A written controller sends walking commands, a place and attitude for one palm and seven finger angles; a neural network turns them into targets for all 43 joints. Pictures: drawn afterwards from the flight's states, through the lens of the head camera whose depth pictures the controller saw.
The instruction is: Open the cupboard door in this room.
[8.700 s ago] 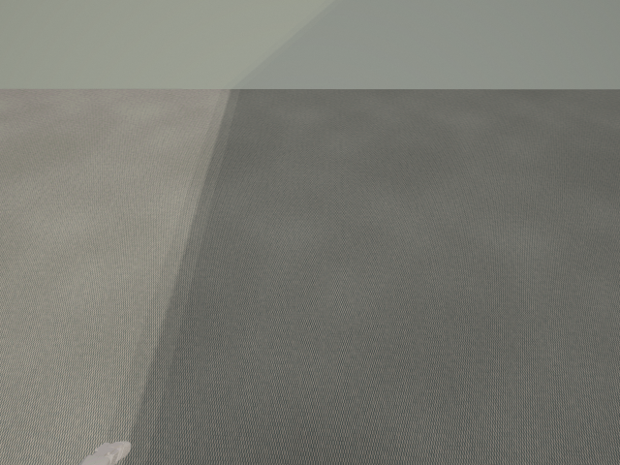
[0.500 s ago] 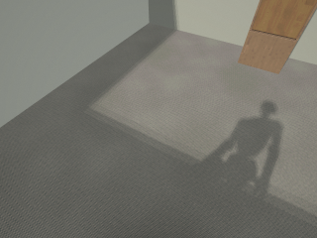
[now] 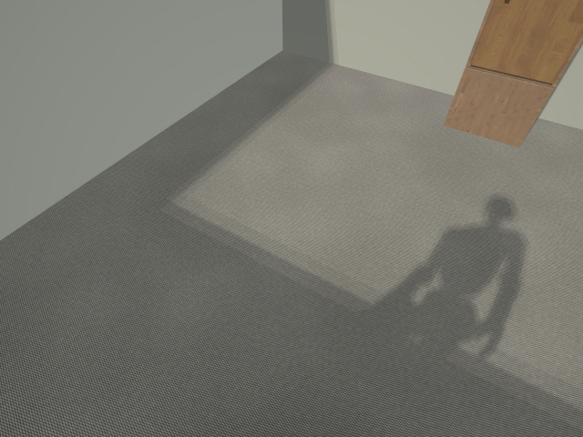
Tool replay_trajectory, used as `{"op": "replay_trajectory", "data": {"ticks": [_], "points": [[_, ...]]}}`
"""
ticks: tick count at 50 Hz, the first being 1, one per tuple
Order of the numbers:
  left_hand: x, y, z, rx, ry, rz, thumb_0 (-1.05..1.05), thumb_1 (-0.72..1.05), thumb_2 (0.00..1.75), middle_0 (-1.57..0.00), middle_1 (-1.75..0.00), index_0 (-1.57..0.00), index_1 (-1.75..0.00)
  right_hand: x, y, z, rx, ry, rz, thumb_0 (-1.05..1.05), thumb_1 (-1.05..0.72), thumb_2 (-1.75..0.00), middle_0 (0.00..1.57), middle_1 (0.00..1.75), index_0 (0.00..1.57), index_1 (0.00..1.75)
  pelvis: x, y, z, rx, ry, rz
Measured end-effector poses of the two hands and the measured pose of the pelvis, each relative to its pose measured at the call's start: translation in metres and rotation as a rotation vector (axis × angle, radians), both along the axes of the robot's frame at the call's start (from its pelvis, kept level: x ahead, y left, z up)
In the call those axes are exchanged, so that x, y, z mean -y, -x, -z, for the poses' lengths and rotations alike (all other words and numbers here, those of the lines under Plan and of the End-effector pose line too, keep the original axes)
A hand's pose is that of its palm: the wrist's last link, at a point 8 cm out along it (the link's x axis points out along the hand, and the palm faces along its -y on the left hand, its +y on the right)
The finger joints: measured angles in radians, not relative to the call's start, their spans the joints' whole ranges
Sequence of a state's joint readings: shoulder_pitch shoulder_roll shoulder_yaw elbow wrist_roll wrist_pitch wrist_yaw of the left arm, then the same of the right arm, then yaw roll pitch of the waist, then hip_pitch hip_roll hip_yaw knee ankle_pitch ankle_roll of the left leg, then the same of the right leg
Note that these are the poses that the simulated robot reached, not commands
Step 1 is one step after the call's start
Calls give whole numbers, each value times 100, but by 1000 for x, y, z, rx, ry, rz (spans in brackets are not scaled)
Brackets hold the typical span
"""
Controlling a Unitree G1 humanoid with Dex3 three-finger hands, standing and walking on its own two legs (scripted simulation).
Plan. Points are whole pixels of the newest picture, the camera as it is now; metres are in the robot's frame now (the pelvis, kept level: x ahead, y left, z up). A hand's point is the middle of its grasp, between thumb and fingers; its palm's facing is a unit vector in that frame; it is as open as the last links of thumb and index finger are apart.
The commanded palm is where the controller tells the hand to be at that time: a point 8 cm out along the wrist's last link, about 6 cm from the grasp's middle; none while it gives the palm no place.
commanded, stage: stand and wait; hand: left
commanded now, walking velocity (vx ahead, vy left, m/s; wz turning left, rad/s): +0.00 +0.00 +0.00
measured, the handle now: out of the picture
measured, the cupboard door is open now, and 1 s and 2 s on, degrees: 0 0 0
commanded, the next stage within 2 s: turn or walk to find it in 0.02 s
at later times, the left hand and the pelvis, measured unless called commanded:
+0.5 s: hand out of the picture +0.05 +0.22 -0.16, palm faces +0.03 -0.96 -0.27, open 7.4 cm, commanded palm none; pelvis +0.00 +0.00 +0.00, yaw +1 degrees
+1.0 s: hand out of the picture +0.08 +0.25 -0.15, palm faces +0.00 -0.94 -0.35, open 7.4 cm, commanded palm none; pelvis +0.01 +0.00 +0.01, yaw +1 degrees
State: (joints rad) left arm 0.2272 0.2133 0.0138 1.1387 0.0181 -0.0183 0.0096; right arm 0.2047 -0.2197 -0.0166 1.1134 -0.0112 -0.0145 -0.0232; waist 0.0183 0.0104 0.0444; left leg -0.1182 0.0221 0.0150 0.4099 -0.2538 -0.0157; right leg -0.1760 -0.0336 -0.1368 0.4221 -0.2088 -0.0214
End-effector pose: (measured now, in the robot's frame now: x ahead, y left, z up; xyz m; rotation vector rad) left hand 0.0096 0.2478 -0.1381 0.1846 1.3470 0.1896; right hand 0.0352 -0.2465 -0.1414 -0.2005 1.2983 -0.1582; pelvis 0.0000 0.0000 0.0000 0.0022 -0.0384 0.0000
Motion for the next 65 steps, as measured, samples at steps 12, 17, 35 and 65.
{"op": "replay_trajectory", "data": {"ticks": [12,17,35,65], "points": [[-18,-26,-6,59,-53,4,0,91,90,-20,-30,-20,-30,22,-4,-3,-29,43,-31,0,-91,-90,20,30,20,30,4,1,2,-12,5,-24],[-15,-31,-4,68,-33,12,0,91,90,-20,-30,-20,-30,13,-4,-3,-29,26,-39,0,-91,-90,20,30,20,30,2,0,1,-5,4,-27],[-41,-44,-20,89,-87,38,0,90,90,-20,-30,-20,-30,34,-36,-17,50,77,-64,0,-90,-90,21,30,20,30,0,-3,-3,2,4,-16],[-36,-80,-23,126,-99,48,0,90,90,-20,-30,-20,-30,42,-59,-16,48,90,-89,0,-91,-90,21,30,20,30,4,-19,-3,-10,1,-29]]}}
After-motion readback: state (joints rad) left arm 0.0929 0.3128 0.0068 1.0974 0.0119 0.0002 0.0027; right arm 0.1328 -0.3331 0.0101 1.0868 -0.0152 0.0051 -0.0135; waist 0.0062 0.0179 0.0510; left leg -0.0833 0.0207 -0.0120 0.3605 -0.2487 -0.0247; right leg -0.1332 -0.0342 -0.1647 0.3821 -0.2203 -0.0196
